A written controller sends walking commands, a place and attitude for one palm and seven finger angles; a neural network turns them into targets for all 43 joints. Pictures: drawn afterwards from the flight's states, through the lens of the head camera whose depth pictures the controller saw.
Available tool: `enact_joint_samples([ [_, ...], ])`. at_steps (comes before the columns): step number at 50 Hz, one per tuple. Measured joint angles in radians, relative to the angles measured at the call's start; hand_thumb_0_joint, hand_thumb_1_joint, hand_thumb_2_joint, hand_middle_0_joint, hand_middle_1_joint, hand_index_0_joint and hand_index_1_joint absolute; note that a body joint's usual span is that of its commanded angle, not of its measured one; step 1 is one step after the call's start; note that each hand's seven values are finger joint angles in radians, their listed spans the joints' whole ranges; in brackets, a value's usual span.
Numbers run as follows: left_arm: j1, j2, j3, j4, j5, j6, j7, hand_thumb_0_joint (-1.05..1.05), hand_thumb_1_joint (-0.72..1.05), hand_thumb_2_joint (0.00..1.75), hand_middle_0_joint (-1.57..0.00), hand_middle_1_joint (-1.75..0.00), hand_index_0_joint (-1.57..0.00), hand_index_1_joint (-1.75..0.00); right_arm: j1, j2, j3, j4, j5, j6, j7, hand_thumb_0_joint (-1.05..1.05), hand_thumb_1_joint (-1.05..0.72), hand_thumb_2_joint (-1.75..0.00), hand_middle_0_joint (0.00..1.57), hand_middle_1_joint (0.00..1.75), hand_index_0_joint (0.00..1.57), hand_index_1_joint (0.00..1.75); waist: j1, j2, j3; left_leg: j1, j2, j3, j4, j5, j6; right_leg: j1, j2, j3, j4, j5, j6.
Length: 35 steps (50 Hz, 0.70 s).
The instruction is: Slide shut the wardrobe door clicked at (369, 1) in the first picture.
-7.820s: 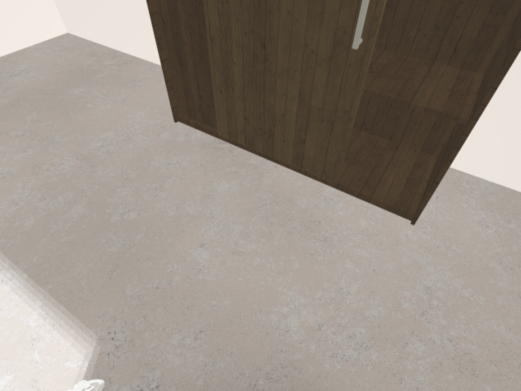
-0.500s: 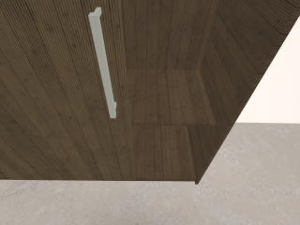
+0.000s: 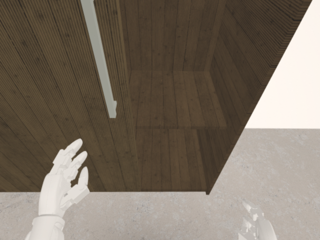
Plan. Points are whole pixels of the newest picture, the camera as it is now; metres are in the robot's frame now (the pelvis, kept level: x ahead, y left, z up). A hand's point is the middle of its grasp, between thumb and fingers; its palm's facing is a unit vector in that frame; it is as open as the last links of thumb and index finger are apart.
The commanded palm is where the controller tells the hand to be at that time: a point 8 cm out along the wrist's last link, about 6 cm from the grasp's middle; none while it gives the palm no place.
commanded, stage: raise the hand with hooked fingers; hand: left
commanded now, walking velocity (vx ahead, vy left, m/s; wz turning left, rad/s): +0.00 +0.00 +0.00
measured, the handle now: (104, 66) +0.49 +0.16 +0.20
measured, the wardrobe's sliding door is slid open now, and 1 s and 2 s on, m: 0.41 0.41 0.41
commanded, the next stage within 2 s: move the hooked fingers beside the handle in 1.84 s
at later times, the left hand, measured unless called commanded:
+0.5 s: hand (67, 197) +0.21 +0.21 +0.06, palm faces +0.02 -1.00 -0.06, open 10.6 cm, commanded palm +0.17 +0.27 +0.07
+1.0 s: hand (34, 167) +0.24 +0.26 +0.12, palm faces +0.07 -0.99 -0.08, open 13.4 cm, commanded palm +0.21 +0.31 +0.14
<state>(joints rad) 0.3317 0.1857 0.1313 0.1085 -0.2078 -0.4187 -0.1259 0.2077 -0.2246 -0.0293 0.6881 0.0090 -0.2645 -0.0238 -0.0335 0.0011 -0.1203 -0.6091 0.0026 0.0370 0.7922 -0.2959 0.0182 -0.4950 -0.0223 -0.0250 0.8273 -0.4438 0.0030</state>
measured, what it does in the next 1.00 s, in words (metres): stands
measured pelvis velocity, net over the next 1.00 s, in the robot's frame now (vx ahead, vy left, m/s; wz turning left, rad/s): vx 0.00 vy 0.01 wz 0.03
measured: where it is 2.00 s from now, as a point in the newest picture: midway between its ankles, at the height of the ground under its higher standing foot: outside the picture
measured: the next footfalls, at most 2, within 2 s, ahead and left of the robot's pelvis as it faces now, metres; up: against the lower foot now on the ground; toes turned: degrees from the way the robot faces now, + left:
none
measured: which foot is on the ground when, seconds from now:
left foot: down 0.00-1.00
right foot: down 0.00-1.00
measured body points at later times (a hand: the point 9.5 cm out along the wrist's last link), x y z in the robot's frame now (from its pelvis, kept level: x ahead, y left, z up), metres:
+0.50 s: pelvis -0.01 -0.03 -0.02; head +0.01 -0.03 +0.43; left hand +0.20 +0.26 +0.06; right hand +0.16 -0.25 -0.10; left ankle +0.06 +0.11 -0.70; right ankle -0.02 -0.12 -0.70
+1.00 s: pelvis +0.00 +0.01 +0.01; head +0.00 +0.01 +0.46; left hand +0.23 +0.31 +0.13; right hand +0.20 -0.22 -0.04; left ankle +0.06 +0.11 -0.70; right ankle -0.02 -0.12 -0.70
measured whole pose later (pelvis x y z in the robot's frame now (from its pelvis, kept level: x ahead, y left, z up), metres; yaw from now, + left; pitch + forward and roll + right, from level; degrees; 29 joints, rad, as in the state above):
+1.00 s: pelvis +0.00 +0.01 +0.01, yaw +2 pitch +2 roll -2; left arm 0.18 0.38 0.34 0.04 -0.35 -0.12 -0.36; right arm 0.23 -0.25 0.05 0.61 0.06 -0.31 -0.10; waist 0.03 0.04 -0.07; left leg -0.49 0.01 -0.01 0.73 -0.28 0.03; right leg -0.32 0.00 -0.07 0.68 -0.39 0.01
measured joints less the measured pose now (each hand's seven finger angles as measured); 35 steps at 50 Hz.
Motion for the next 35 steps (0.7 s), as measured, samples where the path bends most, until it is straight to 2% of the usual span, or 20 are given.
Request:
enact_joint_samples([
  [1,-0.006,0.004,0.012,0.006,-0.014,-0.044,-0.06,0.01,0.78,0.84,-0.2,-0.39,-0.21,-0.39,-0.021,-0.003,-0.008,-0.032,0.002,0.005,0.01,0.01,-0.91,-0.9,0.2,0.3,0.2,0.3,0.003,-0.005,-0.007,-0.041,0.007,0.0,0.048,-0.019,-0.001,-0.041,0.006,0.001,0.047,-0.02,-0.002],
  [2,0.001,0.01,0.021,0.006,-0.025,-0.06,-0.111,0.0,0.76,0.83,-0.2,-0.4,-0.21,-0.41,-0.039,-0.007,-0.014,-0.065,0.006,0.013,0.017,0.01,-0.91,-0.9,0.2,0.3,0.2,0.3,0.007,-0.009,-0.01,-0.073,0.014,-0.002,0.09,-0.036,-0.005,-0.073,0.011,0.001,0.09,-0.037,-0.005],
  [3,0.017,0.015,0.026,-0.001,-0.035,-0.052,-0.151,0.0,0.73,0.82,-0.2,-0.41,-0.21,-0.42,-0.052,-0.012,-0.019,-0.097,0.011,0.022,0.018,0.01,-0.91,-0.9,0.2,0.3,0.2,0.3,0.012,-0.013,-0.011,-0.098,0.017,-0.004,0.123,-0.047,-0.004,-0.097,0.015,-0.001,0.125,-0.054,-0.011],
  [5,0.072,0.024,0.035,-0.021,-0.058,0.004,-0.194,0.0,0.69,0.8,-0.21,-0.44,-0.22,-0.45,-0.067,-0.021,-0.025,-0.152,0.019,0.041,0.009,0.01,-0.91,-0.9,0.2,0.3,0.2,0.3,0.025,-0.019,-0.012,-0.13,0.022,-0.014,0.174,-0.072,-0.013,-0.125,0.019,-0.009,0.173,-0.076,-0.015],
  [7,0.137,0.028,0.048,-0.046,-0.07,0.057,-0.189,0.0,0.64,0.78,-0.22,-0.47,-0.23,-0.48,-0.069,-0.028,-0.029,-0.189,0.021,0.052,-0.007,0.01,-0.91,-0.9,0.2,0.3,0.2,0.3,0.041,-0.018,-0.014,-0.151,0.028,-0.032,0.206,-0.088,-0.025,-0.136,0.027,-0.026,0.196,-0.094,-0.027],
  [9,0.197,0.03,0.066,-0.08,-0.07,0.068,-0.155,0.01,0.59,0.76,-0.22,-0.5,-0.23,-0.51,-0.062,-0.029,-0.029,-0.207,0.017,0.05,-0.023,0.01,-0.91,-0.9,0.2,0.3,0.2,0.3,0.057,-0.013,-0.013,-0.166,0.032,-0.055,0.23,-0.098,-0.031,-0.136,0.035,-0.048,0.204,-0.103,-0.037],
  [12,0.227,0.048,0.092,-0.134,-0.072,0.012,-0.129,0.01,0.52,0.73,-0.23,-0.54,-0.23,-0.55,-0.045,-0.029,-0.015,-0.194,0.007,0.032,-0.044,0.01,-0.91,-0.9,0.2,0.3,0.2,0.3,0.081,-0.002,-0.01,-0.191,0.037,-0.093,0.26,-0.106,-0.039,-0.139,0.045,-0.084,0.21,-0.109,-0.046],
  [15,0.171,0.069,0.108,-0.149,-0.097,-0.043,-0.172,0.01,0.45,0.7,-0.23,-0.59,-0.24,-0.6,-0.04,-0.023,0.016,-0.146,0.012,0.013,-0.057,0.01,-0.91,-0.9,0.2,0.3,0.2,0.3,0.091,0.018,0.004,-0.208,0.04,-0.124,0.281,-0.107,-0.044,-0.139,0.055,-0.113,0.212,-0.109,-0.053],
  [17,0.106,0.089,0.112,-0.133,-0.114,-0.026,-0.222,0.01,0.4,0.68,-0.23,-0.62,-0.24,-0.63,-0.037,-0.014,0.04,-0.114,0.019,0.009,-0.063,0.01,-0.9,-0.9,0.2,0.3,0.2,0.3,0.09,0.032,0.016,-0.207,0.043,-0.133,0.279,-0.103,-0.045,-0.133,0.06,-0.121,0.203,-0.103,-0.057],
  [20,0.023,0.124,0.121,-0.091,-0.131,0.067,-0.279,0.01,0.33,0.65,-0.23,-0.66,-0.24,-0.67,-0.016,0.009,0.068,-0.078,0.029,0.012,-0.071,0.01,-0.9,-0.9,0.2,0.3,0.2,0.3,0.075,0.046,0.026,-0.179,0.047,-0.126,0.244,-0.087,-0.046,-0.111,0.063,-0.114,0.169,-0.084,-0.055],
  [22,-0.003,0.142,0.136,-0.067,-0.142,0.135,-0.289,0.01,0.28,0.63,-0.24,-0.69,-0.25,-0.7,0.006,0.022,0.078,-0.065,0.031,0.015,-0.073,0.01,-0.9,-0.9,0.2,0.3,0.2,0.3,0.057,0.051,0.027,-0.148,0.049,-0.112,0.207,-0.075,-0.045,-0.088,0.063,-0.1,0.137,-0.068,-0.051],
  [24,-0.004,0.147,0.16,-0.059,-0.153,0.177,-0.278,0.01,0.24,0.61,-0.24,-0.72,-0.25,-0.73,0.033,0.028,0.078,-0.057,0.031,0.013,-0.073,0.01,-0.9,-0.9,0.2,0.3,0.2,0.3,0.04,0.053,0.023,-0.116,0.05,-0.093,0.165,-0.062,-0.043,-0.065,0.061,-0.082,0.102,-0.052,-0.046],
  [26,0.005,0.145,0.184,-0.062,-0.163,0.19,-0.263,0.01,0.19,0.59,-0.25,-0.75,-0.26,-0.76,0.059,0.025,0.071,-0.052,0.031,0.008,-0.07,0.01,-0.9,-0.9,0.2,0.3,0.2,0.3,0.029,0.053,0.021,-0.085,0.05,-0.075,0.128,-0.052,-0.04,-0.043,0.059,-0.065,0.069,-0.038,-0.04],
  [29,0.02,0.135,0.205,-0.075,-0.167,0.177,-0.243,0.01,0.12,0.56,-0.25,-0.8,-0.26,-0.81,0.09,0.006,0.053,-0.045,0.033,-0.003,-0.065,0.01,-0.9,-0.9,0.2,0.3,0.2,0.3,0.022,0.053,0.018,-0.051,0.046,-0.057,0.085,-0.04,-0.031,-0.016,0.052,-0.048,0.031,-0.022,-0.031],
  [35,0.012,0.131,0.19,-0.083,-0.155,0.169,-0.239,0.0,-0.02,0.5,-0.26,-0.89,-0.27,-0.89,0.101,-0.045,0.028,-0.035,0.038,-0.025,-0.069,0.01,-0.9,-0.9,0.2,0.3,0.2,0.3,0.028,0.047,0.033,-0.008,0.032,-0.043,0.041,-0.026,-0.013,0.027,0.038,-0.036,-0.018,-0.002,-0.016],
])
